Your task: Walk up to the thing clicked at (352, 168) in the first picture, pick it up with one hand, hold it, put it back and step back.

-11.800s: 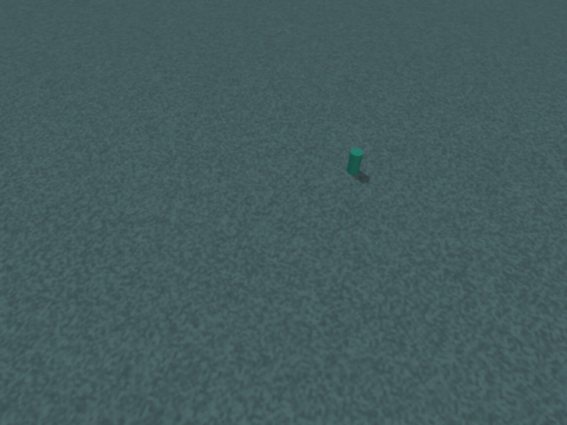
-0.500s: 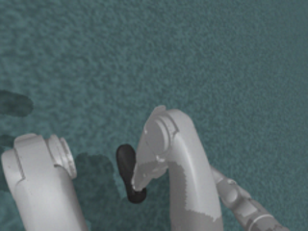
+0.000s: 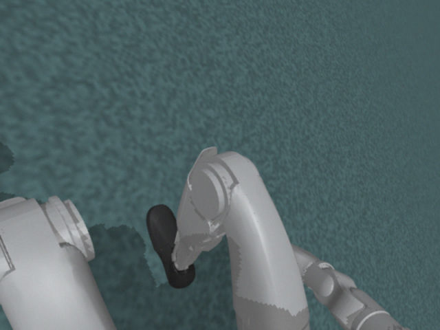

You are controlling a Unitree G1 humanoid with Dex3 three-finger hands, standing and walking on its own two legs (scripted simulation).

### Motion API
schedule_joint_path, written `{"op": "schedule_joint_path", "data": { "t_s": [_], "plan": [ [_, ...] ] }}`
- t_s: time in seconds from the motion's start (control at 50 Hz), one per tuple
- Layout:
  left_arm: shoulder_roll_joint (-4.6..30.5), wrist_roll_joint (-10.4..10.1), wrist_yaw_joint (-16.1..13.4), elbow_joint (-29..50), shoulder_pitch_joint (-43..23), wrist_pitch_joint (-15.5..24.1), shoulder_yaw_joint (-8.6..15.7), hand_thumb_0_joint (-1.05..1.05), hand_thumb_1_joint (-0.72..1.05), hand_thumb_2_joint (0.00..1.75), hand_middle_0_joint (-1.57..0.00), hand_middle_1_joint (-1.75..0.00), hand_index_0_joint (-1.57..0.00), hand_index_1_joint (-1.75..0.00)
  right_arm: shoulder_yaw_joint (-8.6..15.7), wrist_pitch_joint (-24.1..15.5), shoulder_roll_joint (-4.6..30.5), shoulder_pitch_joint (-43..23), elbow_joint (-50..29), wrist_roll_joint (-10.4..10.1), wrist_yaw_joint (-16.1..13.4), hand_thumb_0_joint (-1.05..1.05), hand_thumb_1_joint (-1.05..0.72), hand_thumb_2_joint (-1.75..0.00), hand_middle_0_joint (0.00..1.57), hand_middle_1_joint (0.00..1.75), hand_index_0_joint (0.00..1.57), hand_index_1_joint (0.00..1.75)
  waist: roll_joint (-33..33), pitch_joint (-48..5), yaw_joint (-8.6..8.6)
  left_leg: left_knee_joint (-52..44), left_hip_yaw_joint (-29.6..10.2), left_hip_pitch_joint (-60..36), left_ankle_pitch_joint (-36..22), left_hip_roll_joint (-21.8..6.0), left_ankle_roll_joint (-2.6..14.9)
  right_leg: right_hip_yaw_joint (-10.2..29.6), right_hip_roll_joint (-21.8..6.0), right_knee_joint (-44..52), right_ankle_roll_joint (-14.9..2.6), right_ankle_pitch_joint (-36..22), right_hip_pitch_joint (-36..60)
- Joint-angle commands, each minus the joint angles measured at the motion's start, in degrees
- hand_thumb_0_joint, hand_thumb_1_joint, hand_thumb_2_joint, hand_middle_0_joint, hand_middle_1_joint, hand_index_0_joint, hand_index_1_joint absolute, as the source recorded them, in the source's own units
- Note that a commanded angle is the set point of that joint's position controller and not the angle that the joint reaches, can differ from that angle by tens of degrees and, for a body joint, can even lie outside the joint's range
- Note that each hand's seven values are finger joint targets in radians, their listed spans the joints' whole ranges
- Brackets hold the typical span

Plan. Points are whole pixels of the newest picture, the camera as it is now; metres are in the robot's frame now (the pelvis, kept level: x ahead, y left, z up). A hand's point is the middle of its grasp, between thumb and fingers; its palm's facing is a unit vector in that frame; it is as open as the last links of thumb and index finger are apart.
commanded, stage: close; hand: left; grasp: from the side
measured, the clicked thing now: out of the picture +0.47 +0.27 -0.22
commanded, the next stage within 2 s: settle in 0.72 s
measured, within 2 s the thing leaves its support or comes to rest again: leaves its support in 1.06 s
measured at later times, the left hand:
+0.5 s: hand out of the picture +0.46 +0.27 -0.17, palm faces +0.33 -0.94 -0.02, open 10.8 cm
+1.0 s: hand out of the picture +0.47 +0.27 -0.17, palm faces +0.31 -0.95 -0.02, open 6.0 cm
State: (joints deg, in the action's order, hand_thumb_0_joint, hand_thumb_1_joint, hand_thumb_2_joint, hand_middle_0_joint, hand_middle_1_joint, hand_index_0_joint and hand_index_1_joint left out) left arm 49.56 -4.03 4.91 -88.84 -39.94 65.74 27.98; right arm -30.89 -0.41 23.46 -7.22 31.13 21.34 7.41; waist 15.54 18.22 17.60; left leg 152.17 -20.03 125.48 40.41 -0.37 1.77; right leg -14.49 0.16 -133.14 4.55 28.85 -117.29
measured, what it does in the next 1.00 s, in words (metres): stands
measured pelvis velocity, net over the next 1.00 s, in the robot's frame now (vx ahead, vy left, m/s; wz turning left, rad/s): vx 0.01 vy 0.00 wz -0.01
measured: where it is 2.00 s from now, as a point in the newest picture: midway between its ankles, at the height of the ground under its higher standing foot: (127, 297)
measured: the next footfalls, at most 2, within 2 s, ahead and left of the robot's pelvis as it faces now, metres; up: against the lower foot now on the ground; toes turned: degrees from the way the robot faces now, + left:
none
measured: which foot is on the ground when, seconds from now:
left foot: down 0.00-1.00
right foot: down 0.00-1.00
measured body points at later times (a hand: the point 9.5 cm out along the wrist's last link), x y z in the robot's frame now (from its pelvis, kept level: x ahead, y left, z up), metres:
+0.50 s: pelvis +0.00 +0.00 +0.00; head +0.24 +0.19 +0.33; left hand +0.44 +0.32 -0.17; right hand +0.15 -0.25 -0.03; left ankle +0.09 +0.11 -0.25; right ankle +0.17 -0.13 -0.25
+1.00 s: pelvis +0.01 +0.00 +0.01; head +0.25 +0.19 +0.33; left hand +0.44 +0.31 -0.17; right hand +0.15 -0.25 -0.02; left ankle +0.09 +0.11 -0.25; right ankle +0.17 -0.13 -0.25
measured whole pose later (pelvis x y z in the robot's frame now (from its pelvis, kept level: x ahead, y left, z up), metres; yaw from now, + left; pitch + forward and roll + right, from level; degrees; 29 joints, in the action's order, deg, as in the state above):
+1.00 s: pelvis +0.01 +0.00 +0.01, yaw -1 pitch +14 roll -20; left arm 51.9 -0.4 -2.5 -89.3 -44.8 64.8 24.2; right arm -31.2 1.8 21.6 -9.3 32.1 22.0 8.4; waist 15.8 18.4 17.9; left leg 151.2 -21.0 126.0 41.6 -0.2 0.9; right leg -15.3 0.1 -132.0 4.4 29.8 -118.0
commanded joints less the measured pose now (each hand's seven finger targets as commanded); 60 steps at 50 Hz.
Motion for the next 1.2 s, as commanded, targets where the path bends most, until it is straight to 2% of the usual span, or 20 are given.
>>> {"op": "schedule_joint_path", "data": {
  "t_s": [0.0,0.06,0.12,0.2,0.26,0.4,0.44,0.56,0.58,0.6,0.62,0.74,0.78,0.82,0.9,0.94,0.98,1.04,1.1,1.18],
  "plan": [
    [9.4,1.1,-2.7,6.4,-11.6,4.6,0.4,0.00,-0.38,0.17,-0.10,-0.10,-0.09,-0.11,6.9,1.3,20.9,0.6,-0.7,0.6,-0.6,0.00,-0.90,-0.91,0.20,0.30,0.20,0.30,-33.6,-29.3,6.79,-23.1,1.9,-22.3,-5.0,-3.1,-3.93,-6.1,2.6,5.7,-4.02,-4.2,14.1],
    [9.3,1.4,-4.1,6.3,-11.6,4.8,0.3,0.00,-0.32,0.19,-0.11,-0.11,-0.09,-0.12,6.7,1.7,20.8,0.2,-0.8,0.7,-0.4,0.00,-0.90,-0.91,0.20,0.30,0.20,0.30,-33.0,-28.4,6.83,-22.9,1.9,-21.3,-4.3,-3.1,-3.69,-6.1,2.6,6.0,-3.98,-3.9,14.3],
    [10.0,1.7,-5.1,7.0,-12.7,5.3,0.0,0.00,-0.14,0.34,-0.31,-0.30,-0.29,-0.30,6.4,1.9,20.6,0.3,-0.7,0.8,-0.3,0.00,-0.90,-0.90,0.20,0.30,0.20,0.30,-32.8,-29.7,7.19,-22.1,2.0,-21.5,-5.3,-3.1,-3.49,-5.8,2.9,6.2,-3.92,-4.8,15.1],
    [9.5,2.0,-6.0,7.5,-14.1,5.2,-0.7,0.00,-0.04,0.42,-0.38,-0.36,-0.36,-0.37,6.3,1.9,20.0,0.8,-0.1,1.0,-0.2,0.00,-0.89,-0.90,0.20,0.30,0.20,0.30,-32.3,-31.3,7.84,-21.1,2.5,-22.3,-6.8,-3.2,-3.22,-5.2,3.1,6.9,-3.86,-6.3,16.1],
    [9.9,2.5,-6.6,6.7,-14.9,4.8,-0.9,0.00,0.02,0.45,-0.45,-0.42,-0.43,-0.43,6.3,2.1,20.2,0.5,0.1,0.9,-0.1,0.00,-0.89,-0.90,0.20,0.30,0.20,0.30,-33.1,-29.7,8.21,-22.2,1.8,-21.9,-5.3,-3.4,-3.49,-5.6,3.0,6.7,-4.02,-4.9,14.6],
    [9.4,2.6,-7.2,6.0,-15.1,4.2,-1.5,0.00,0.22,0.62,-0.61,-0.59,-0.60,-0.60,6.2,2.4,19.8,0.4,0.3,1.0,0.0,0.00,-0.89,-0.90,0.20,0.30,0.20,0.30,-32.2,-30.3,7.83,-21.7,2.4,-21.1,-6.0,-3.1,-3.22,-5.6,3.2,7.1,-4.00,-5.6,15.6],
    [8.7,2.8,-7.1,5.5,-15.7,4.0,-1.9,0.00,0.28,0.67,-0.66,-0.64,-0.65,-0.65,6.3,2.5,19.8,0.2,0.2,0.9,0.0,0.00,-0.88,-0.90,0.20,0.30,0.20,0.30,-31.7,-29.7,8.53,-21.9,2.2,-20.8,-5.6,-3.1,-3.19,-5.8,3.1,7.3,-3.99,-5.3,14.8],
    [10.2,2.4,-7.0,5.5,-17.2,3.7,-1.5,0.00,0.42,0.80,-0.81,-0.80,-0.80,-0.80,6.3,2.6,19.9,0.3,0.3,0.7,-0.1,0.00,-0.88,-0.90,0.20,0.30,0.20,0.30,-31.3,-29.7,8.54,-21.7,2.6,-19.7,-3.9,-3.0,-2.91,-5.6,3.3,7.9,-4.02,-4.1,14.9],
    [9.9,2.6,-7.1,5.2,-16.4,3.6,-1.7,0.00,0.37,0.86,-0.85,-0.86,-0.84,-0.86,6.2,2.6,19.6,0.3,0.4,0.7,-0.1,0.00,-0.88,-0.90,0.20,0.30,0.20,0.30,-31.9,-29.9,8.31,-21.9,2.4,-20.8,-4.9,-3.2,-3.07,-5.5,3.3,7.9,-4.11,-4.6,15.0],
    [9.8,2.7,-7.1,5.0,-17.3,3.7,-1.8,0.00,0.39,0.90,-0.91,-0.92,-0.90,-0.93,6.1,2.6,19.8,0.5,0.5,0.8,-0.1,0.00,-0.89,-0.90,0.20,0.30,0.20,0.30,-32.0,-29.7,8.99,-22.0,2.2,-20.5,-4.6,-3.1,-3.11,-5.9,3.3,7.8,-4.04,-4.4,14.8],
    [9.3,2.8,-6.9,5.7,-16.7,3.6,-2.2,0.00,0.42,0.94,-0.93,-0.95,-0.92,-0.96,6.2,2.7,19.6,0.5,0.7,0.9,-0.1,0.00,-0.88,-0.90,0.20,0.30,0.20,0.30,-31.7,-30.7,8.57,-21.7,2.3,-21.7,-5.9,-3.2,-3.09,-5.6,3.3,7.9,-4.03,-5.6,15.3],
    [8.7,3.7,-6.9,5.5,-18.0,3.2,-4.0,0.00,0.46,1.10,-1.10,-1.15,-1.10,-1.15,6.3,2.8,19.5,0.8,1.3,1.0,0.0,0.00,-0.89,-0.90,0.20,0.30,0.20,0.30,-32.6,-30.3,9.24,-21.8,2.3,-21.7,-6.5,-3.1,-3.18,-5.7,3.2,7.8,-4.12,-6.0,15.1],
    [9.1,3.7,-7.1,5.5,-18.2,3.0,-3.4,0.00,0.47,1.17,-1.17,-1.23,-1.17,-1.24,6.4,2.8,19.8,0.4,1.1,0.8,0.1,0.00,-0.89,-0.90,0.20,0.30,0.20,0.30,-32.9,-29.8,8.91,-22.3,2.0,-22.1,-6.3,-3.2,-3.41,-5.9,3.1,7.6,-4.27,-5.5,14.0],
    [7.6,3.5,-7.4,5.0,-17.7,2.9,-3.6,0.00,0.50,1.24,-1.20,-1.29,-1.18,-1.31,6.4,3.0,19.5,0.7,1.1,0.9,0.2,0.00,-0.90,-0.90,0.20,0.30,0.20,0.30,-32.4,-29.9,9.17,-22.6,1.8,-22.3,-6.6,-3.1,-3.41,-6.0,3.0,7.8,-4.17,-6.0,14.6],
    [9.3,3.7,-7.3,6.7,-18.7,3.0,-4.0,0.00,0.57,1.27,-1.25,-1.33,-1.24,-1.35,6.3,3.1,19.4,0.7,1.2,0.9,0.2,0.00,-0.90,-0.90,0.20,0.30,0.20,0.30,-33.1,-30.9,8.55,-21.9,2.7,-21.5,-6.3,-2.8,-3.14,-5.6,3.2,8.1,-4.26,-5.7,15.6],
    [9.3,3.5,-7.4,7.8,-18.9,3.1,-3.6,0.00,0.57,1.29,-1.27,-1.35,-1.26,-1.37,6.3,3.2,19.4,1.4,1.3,0.8,0.3,0.00,-0.90,-0.90,0.20,0.30,0.20,0.30,-33.9,-31.5,8.57,-22.1,2.7,-22.0,-7.1,-2.8,-3.27,-5.7,3.1,8.0,-4.30,-6.2,16.0],
    [9.8,3.4,-7.5,9.4,-18.0,2.9,-2.8,0.00,0.55,1.29,-1.29,-1.37,-1.28,-1.39,6.7,3.2,19.2,1.4,1.5,0.7,0.3,0.00,-0.91,-0.90,0.20,0.30,0.20,0.30,-34.9,-32.4,7.49,-22.1,2.7,-23.4,-8.0,-3.0,-3.47,-5.4,3.0,7.7,-4.39,-6.7,15.8],
    [9.9,3.5,-7.6,12.5,-19.8,2.4,-2.4,0.00,0.52,1.30,-1.31,-1.39,-1.30,-1.41,7.3,3.3,19.4,1.9,1.6,0.5,0.4,0.00,-0.91,-0.90,0.20,0.30,0.20,0.30,-36.5,-33.1,7.60,-22.8,2.7,-24.1,-8.0,-3.0,-3.67,-5.3,2.8,7.4,-4.55,-6.5,15.3],
    [10.0,3.8,-7.7,15.7,-18.1,1.0,-1.3,0.00,0.48,1.31,-1.33,-1.40,-1.32,-1.42,8.3,3.7,18.9,3.2,1.8,0.1,0.4,0.00,-0.91,-0.90,0.20,0.30,0.20,0.30,-37.6,-35.5,6.18,-23.4,3.4,-25.1,-9.2,-2.9,-3.75,-4.8,2.6,7.6,-4.64,-7.0,15.9],
    [7.0,4.3,-7.1,20.5,-17.3,-1.8,-2.9,0.00,0.47,1.33,-1.37,-1.43,-1.35,-1.45,10.5,4.2,18.5,4.7,1.9,-0.9,0.7,0.00,-0.91,-0.90,0.20,0.30,0.20,0.30,-39.3,-37.7,5.39,-25.1,3.8,-26.8,-9.1,-3.0,-4.07,-4.2,2.1,7.5,-4.93,-6.5,14.1]
  ]
}}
